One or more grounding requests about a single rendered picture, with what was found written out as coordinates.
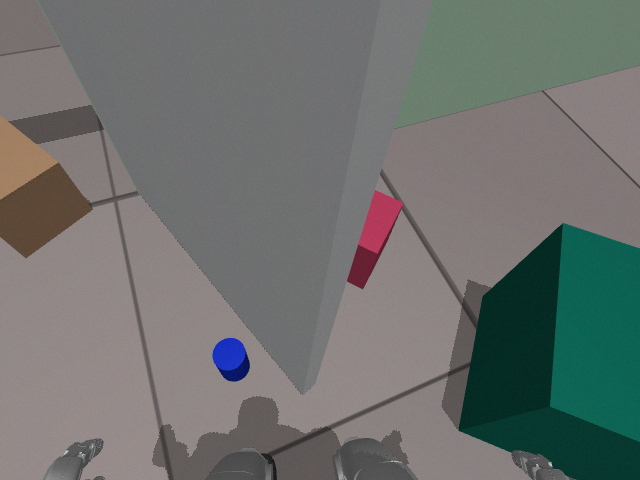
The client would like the left robot hand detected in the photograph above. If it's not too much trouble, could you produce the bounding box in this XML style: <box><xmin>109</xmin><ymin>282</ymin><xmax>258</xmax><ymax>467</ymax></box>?
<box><xmin>43</xmin><ymin>439</ymin><xmax>106</xmax><ymax>480</ymax></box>

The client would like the right robot hand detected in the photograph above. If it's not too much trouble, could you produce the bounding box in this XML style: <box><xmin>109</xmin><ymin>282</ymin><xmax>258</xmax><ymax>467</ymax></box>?
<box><xmin>511</xmin><ymin>450</ymin><xmax>569</xmax><ymax>480</ymax></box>

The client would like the left robot foot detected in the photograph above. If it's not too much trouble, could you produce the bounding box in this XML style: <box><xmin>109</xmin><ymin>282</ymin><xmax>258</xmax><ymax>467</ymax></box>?
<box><xmin>261</xmin><ymin>453</ymin><xmax>277</xmax><ymax>480</ymax></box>

